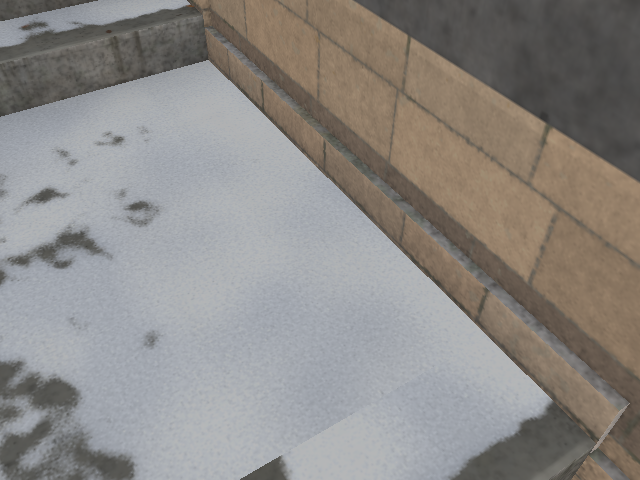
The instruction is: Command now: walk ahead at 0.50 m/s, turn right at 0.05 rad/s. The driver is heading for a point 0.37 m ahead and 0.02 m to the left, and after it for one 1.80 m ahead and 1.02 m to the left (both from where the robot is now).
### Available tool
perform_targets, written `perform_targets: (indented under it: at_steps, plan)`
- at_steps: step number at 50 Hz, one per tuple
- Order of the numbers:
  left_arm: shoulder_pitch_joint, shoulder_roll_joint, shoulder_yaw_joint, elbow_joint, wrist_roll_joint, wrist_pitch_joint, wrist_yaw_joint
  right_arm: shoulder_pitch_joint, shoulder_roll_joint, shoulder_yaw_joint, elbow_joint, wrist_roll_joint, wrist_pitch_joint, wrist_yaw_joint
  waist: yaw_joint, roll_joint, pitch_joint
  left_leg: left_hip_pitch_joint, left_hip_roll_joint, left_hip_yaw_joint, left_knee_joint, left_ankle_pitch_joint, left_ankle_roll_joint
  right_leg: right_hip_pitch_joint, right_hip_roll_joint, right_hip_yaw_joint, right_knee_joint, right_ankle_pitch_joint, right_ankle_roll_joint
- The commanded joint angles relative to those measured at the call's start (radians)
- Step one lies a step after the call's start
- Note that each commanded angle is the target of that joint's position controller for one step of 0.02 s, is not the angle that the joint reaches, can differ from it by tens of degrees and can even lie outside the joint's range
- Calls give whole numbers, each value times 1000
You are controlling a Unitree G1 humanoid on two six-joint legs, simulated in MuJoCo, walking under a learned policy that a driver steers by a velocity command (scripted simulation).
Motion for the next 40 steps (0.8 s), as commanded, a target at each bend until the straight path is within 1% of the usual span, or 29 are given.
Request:
perform_targets:
  at_steps: [1,2,3,5,8,11,13,14,15,16,17,18,19,20,21,22,23,24,25,26,27,28,29,30,32,36,37,38,40]
  plan:
    - [-57,22,-2,-59,9,6,-11,-60,-56,-2,-96,-10,-42,9,27,94,97,13,199,-267,-348,157,51,-75,-20,-100,64,8,47]
    - [-46,-49,-8,-122,-4,25,50,-32,-51,-16,-67,144,-75,-44,102,32,195,-65,233,-272,-386,123,55,87,-66,-184,-89,-69,138]
    - [-36,-62,-8,-105,-19,34,74,61,-49,-11,-40,134,-85,-64,53,49,187,1,239,-298,-376,136,85,40,-42,-252,38,-142,163]
    - [-114,-46,4,-184,7,50,93,125,-97,-33,-46,91,-103,-83,28,75,225,214,292,-366,-406,71,111,-138,-87,-223,94,-263,181]
    - [-263,-51,6,-299,-10,52,104,200,-106,-52,-43,54,-103,-80,-30,115,290,525,344,-414,-428,96,133,-424,-105,-226,172,-507,160]
    - [-392,-73,-15,-417,-6,47,80,281,-72,-56,-30,65,-74,-90,-95,157,281,667,314,-385,-462,230,140,-509,-122,-296,96,-659,147]
    - [-432,-99,-46,-477,-17,52,63,248,-55,-51,-35,89,-51,-102,-85,166,297,551,290,-288,-599,467,144,-281,-128,-365,-160,-710,133]
    - [-651,-183,-84,-523,49,101,12,188,87,7,-26,-1,-34,14,-17,75,-39,349,304,-265,-589,610,150,138,-102,-295,-497,-487,21]
    - [-630,-146,-71,-502,31,132,-17,213,-37,-16,-48,37,-41,76,23,231,23,230,305,-216,-593,1060,187,349,-7,-387,-405,-667,65]
    - [-512,-82,-55,-457,5,116,-36,125,-144,-37,-104,51,-67,100,108,271,9,248,327,-190,-532,1539,185,507,33,-415,-433,-531,68]
    - [-330,-16,-24,-356,-3,94,-25,56,-261,-72,-139,95,-81,92,157,227,-59,420,305,-140,-422,1695,118,584,50,-405,-566,-464,67]
    - [-237,-5,-27,-307,-10,81,7,142,-273,-85,-128,107,-90,87,136,162,-185,321,251,-157,-260,1766,40,816,29,-322,-591,-289,34]
    - [-39,34,-19,-249,-22,79,21,211,-190,-66,-137,48,-96,101,169,5,-346,-16,212,-230,-24,1562,7,1251,-78,-50,-599,22,-60]
    - [389,185,80,-191,23,44,96,66,-309,-128,-167,231,-96,-10,343,-46,-364,-30,36,-138,521,660,-94,1443,-381,316,-926,448,-44]
    - [345,233,88,-124,-20,26,115,32,-241,-132,-198,210,-100,-45,239,-186,-406,-107,-73,-259,927,23,-115,1376,-450,566,-1090,875,-56]
    - [217,203,89,-153,-36,4,122,-20,-151,-124,-255,172,-84,-50,138,-86,-330,-201,-6,-324,1050,30,-91,1270,-421,421,-1072,725,-34]
    - [111,130,81,-139,-25,-5,134,-111,-107,-116,-297,152,-56,-56,96,-24,-193,-290,45,-283,1079,105,-72,1145,-374,280,-1032,367,-24]
    - [83,42,64,-100,-13,-3,146,-166,-74,-113,-329,107,-28,-61,65,-19,-3,-375,65,-268,1114,168,-35,983,-319,186,-1061,55,16]
    - [78,-38,46,-85,-4,-16,145,-177,-38,-105,-352,59,-7,-54,21,-45,66,-412,74,-292,1124,171,-8,907,-280,98,-1131,-99,32]
    - [44,-74,44,-75,-11,-33,145,-152,-44,-100,-355,48,18,-62,-35,-6,111,-419,69,-291,1172,192,-13,835,-290,46,-1182,-63,57]
    - [-92,-77,15,-98,65,-32,78,-104,65,-45,-308,115,11,13,-63,-67,21,-486,72,-368,1243,201,70,728,-325,0,-1247,110,-11]
    - [-147,-98,21,-108,85,-28,60,-91,29,-47,-310,131,-10,41,-79,27,30,-455,100,-379,1194,193,54,673,-312,-66,-1267,119,-10]
    - [-218,-65,34,-143,66,-29,56,-114,-8,-56,-322,130,-24,46,-110,54,16,-418,101,-316,1098,141,22,639,-271,-219,-1308,92,-7]
    - [-290,-30,46,-168,39,-53,66,-83,-60,-72,-305,116,-40,56,-151,11,14,-331,111,-271,1070,194,-1,598,-223,-314,-1366,78,25]
    - [-329,32,58,-168,47,-69,78,-187,-159,-97,-314,118,-49,65,-113,36,-11,-287,111,-257,1055,259,-68,583,-204,-380,-1394,15,44]
    - [-186,119,87,-169,30,-84,82,-330,-179,-93,-383,77,-24,40,-26,2,-15,-473,175,-228,700,274,-156,985,-272,-407,-1388,230,-18]
    - [58,120,70,-90,-37,-30,127,-503,-152,-83,-492,82,15,-9,46,72,70,-550,170,-193,489,394,-113,1063,-292,-336,-1388,274,48]
    - [-98,153,94,-140,32,-58,78,-399,-96,-51,-423,66,-1,21,5,-62,-27,-443,195,-194,453,204,-150,1131,-316,-417,-1389,382,-25]
    - [-86,155,110,-147,55,-74,67,-380,-103,-54,-401,68,-10,31,38,-47,22,-365,183,-149,313,142,-155,1144,-335,-428,-1380,345,-29]
Velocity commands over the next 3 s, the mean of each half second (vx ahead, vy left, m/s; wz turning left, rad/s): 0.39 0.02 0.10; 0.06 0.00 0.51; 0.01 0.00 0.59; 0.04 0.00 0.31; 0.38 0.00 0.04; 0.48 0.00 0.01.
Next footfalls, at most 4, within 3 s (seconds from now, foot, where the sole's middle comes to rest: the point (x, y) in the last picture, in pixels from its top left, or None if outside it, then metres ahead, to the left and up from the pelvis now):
0.34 right None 0.43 -0.13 -0.59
0.94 left None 0.49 0.13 -0.59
1.32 right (375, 450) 0.56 -0.09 -0.59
1.68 left None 0.38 0.10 -0.59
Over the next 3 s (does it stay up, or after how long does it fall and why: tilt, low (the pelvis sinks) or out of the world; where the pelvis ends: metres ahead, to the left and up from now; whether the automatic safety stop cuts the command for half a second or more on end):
stays up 0.73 0.32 0.19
